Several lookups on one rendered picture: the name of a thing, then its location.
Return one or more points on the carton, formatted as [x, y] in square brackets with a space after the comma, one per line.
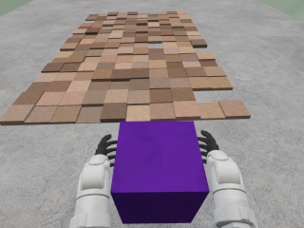
[158, 174]

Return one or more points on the right robot forearm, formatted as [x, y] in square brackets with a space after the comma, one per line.
[231, 205]

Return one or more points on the left robot forearm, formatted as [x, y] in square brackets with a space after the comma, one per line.
[92, 197]

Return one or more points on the right robot hand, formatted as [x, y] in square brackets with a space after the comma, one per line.
[209, 146]

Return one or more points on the left robot hand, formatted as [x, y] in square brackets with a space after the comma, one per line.
[103, 150]

